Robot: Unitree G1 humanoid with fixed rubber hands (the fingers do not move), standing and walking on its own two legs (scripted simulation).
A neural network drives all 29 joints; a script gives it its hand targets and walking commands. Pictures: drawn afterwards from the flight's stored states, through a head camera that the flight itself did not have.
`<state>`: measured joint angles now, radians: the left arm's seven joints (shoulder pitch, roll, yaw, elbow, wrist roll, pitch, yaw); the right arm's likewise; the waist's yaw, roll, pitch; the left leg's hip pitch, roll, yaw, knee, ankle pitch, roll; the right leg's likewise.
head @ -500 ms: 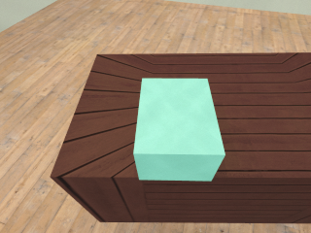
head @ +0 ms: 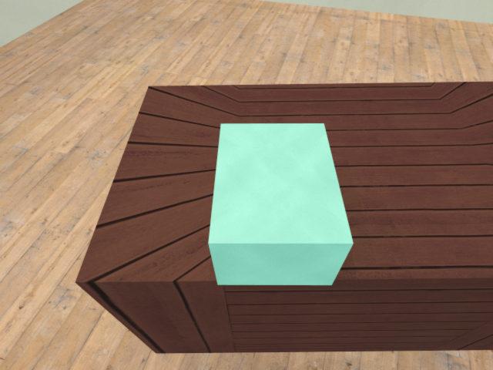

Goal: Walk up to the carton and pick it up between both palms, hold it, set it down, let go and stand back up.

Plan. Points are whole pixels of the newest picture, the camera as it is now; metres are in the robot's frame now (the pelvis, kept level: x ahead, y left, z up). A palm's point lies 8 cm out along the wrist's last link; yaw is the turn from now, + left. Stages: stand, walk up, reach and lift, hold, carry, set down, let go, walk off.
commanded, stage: walk up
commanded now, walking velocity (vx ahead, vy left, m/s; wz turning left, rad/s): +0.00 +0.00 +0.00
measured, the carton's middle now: (273, 200) +0.44 -0.03 -0.03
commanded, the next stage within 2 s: reach and lift in 0.50 s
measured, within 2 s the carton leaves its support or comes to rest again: neither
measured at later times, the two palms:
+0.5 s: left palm out of the picture +0.02 +0.23 -0.15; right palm out of the picture +0.02 -0.25 -0.13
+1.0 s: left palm out of the picture +0.13 +0.22 -0.10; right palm out of the picture +0.14 -0.24 -0.09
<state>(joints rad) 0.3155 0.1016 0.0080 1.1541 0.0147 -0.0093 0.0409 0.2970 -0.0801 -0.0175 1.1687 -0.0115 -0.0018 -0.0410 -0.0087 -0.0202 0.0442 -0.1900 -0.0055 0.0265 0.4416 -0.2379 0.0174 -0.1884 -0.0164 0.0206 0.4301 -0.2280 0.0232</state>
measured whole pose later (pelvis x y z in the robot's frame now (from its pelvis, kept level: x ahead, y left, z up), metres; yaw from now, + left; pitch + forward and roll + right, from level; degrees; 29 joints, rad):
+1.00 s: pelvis -0.01 -0.01 -0.01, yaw -1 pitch +0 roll -1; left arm 0.19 0.18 0.07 0.35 0.07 0.63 -0.05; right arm 0.13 -0.19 -0.04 0.54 0.06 0.25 0.05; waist -0.01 -0.02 0.10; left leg -0.25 0.04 0.06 0.53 -0.27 0.00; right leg -0.25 0.01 0.02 0.50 -0.24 0.01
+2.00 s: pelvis +0.00 +0.00 +0.01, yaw -2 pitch -3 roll +0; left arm 0.34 0.20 -0.05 0.34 -0.12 -0.01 0.06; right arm 0.37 -0.17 -0.05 0.40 0.12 -0.14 0.06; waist 0.02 -0.03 0.04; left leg -0.09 0.02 0.08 0.34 -0.20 0.00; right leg -0.10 0.00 0.03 0.31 -0.17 0.01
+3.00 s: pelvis +0.01 -0.01 +0.01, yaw -2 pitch -4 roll +0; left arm 0.08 0.22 -0.02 0.30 -0.19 -0.04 0.06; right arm 0.10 -0.22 -0.02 0.34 0.25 -0.13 -0.01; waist 0.02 -0.03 0.03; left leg -0.05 0.03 0.07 0.33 -0.20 -0.01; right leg -0.07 0.00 0.03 0.33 -0.19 0.01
